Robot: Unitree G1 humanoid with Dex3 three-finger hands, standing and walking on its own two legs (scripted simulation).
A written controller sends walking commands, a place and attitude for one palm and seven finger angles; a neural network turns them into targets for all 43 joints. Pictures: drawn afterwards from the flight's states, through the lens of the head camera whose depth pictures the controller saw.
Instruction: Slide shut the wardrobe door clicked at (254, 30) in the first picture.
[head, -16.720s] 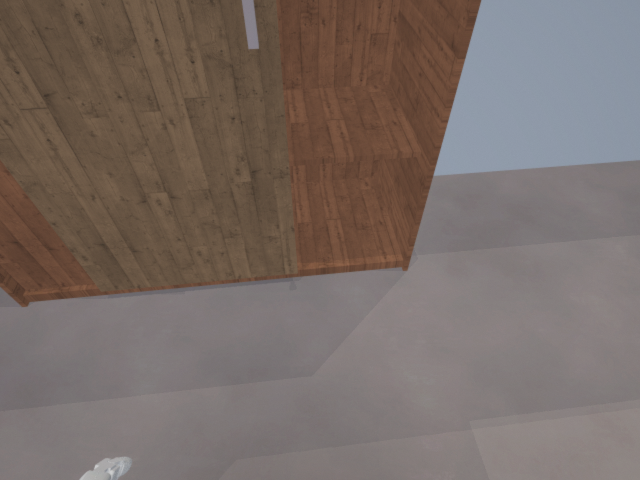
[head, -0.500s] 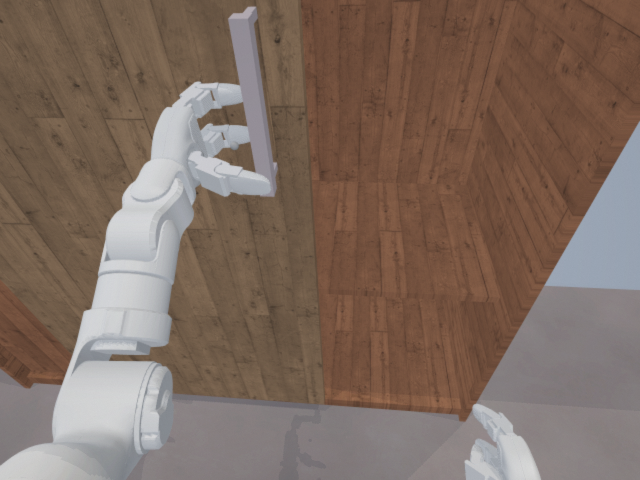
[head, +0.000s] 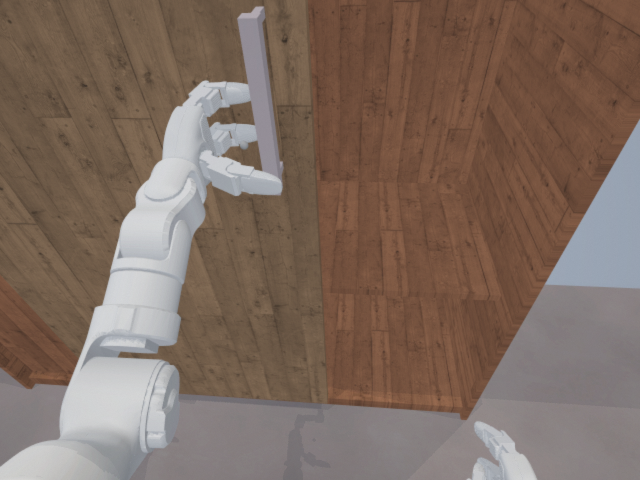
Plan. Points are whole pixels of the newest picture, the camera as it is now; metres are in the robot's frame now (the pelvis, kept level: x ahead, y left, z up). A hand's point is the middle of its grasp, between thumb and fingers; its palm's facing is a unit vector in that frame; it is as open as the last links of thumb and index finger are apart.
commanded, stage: move the hooked fingers beside the handle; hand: left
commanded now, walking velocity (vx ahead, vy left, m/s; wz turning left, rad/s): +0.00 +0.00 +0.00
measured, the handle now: (267, 109) +0.50 +0.10 +0.25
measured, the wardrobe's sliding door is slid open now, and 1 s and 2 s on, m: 0.41 0.41 0.41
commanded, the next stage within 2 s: none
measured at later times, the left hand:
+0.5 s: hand (231, 142) +0.41 +0.13 +0.25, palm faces +0.02 -1.00 +0.00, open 14.0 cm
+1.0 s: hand (221, 139) +0.42 +0.14 +0.25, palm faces +0.00 -1.00 -0.01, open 14.0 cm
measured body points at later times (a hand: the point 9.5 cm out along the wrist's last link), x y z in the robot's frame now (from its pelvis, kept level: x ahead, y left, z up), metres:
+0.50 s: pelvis +0.00 -0.01 +0.00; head -0.02 -0.03 +0.45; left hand +0.40 +0.18 +0.26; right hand +0.17 -0.25 -0.09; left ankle +0.00 +0.11 -0.74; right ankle -0.01 -0.11 -0.74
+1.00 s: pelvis +0.01 -0.01 +0.00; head -0.01 -0.03 +0.45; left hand +0.42 +0.20 +0.26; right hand +0.17 -0.25 -0.10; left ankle +0.00 +0.11 -0.74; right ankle -0.01 -0.11 -0.74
